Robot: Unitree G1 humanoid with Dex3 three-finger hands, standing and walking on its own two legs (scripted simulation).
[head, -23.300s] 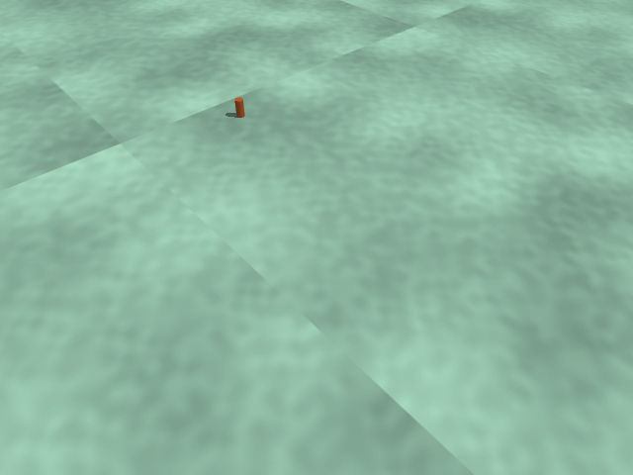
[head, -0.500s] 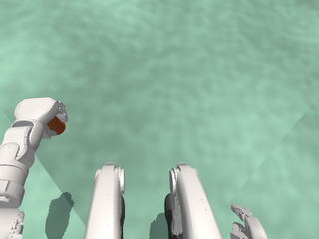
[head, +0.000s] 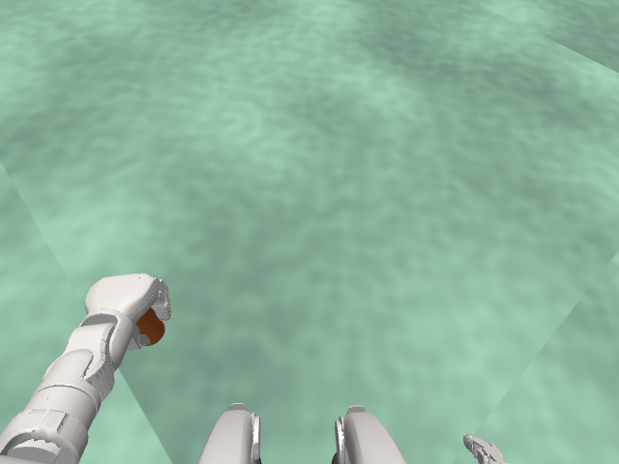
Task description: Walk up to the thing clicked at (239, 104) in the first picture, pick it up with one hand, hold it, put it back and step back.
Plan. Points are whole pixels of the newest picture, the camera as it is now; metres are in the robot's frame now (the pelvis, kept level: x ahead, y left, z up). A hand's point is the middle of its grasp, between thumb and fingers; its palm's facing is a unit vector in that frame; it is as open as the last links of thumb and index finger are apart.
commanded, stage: lift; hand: left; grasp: from above
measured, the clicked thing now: (139, 320) +0.35 +0.25 -0.11
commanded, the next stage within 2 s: hold in 0.38 s
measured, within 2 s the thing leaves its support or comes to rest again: neither
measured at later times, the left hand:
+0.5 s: hand (136, 287) +0.35 +0.22 +0.00, palm faces -0.45 -0.10 -0.89, open 6.4 cm
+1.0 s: hand (131, 264) +0.36 +0.22 +0.04, palm faces -0.45 -0.07 -0.89, open 6.5 cm
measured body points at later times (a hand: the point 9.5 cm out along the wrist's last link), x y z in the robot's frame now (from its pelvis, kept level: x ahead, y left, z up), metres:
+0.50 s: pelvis +0.04 +0.00 +0.07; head +0.09 -0.01 +0.52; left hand +0.37 +0.23 +0.05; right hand +0.12 -0.27 -0.05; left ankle +0.06 +0.11 -0.63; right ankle +0.05 -0.14 -0.63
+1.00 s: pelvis +0.06 +0.00 +0.09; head +0.08 -0.02 +0.54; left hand +0.38 +0.22 +0.09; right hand +0.16 -0.27 -0.03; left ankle +0.06 +0.11 -0.63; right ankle +0.05 -0.14 -0.63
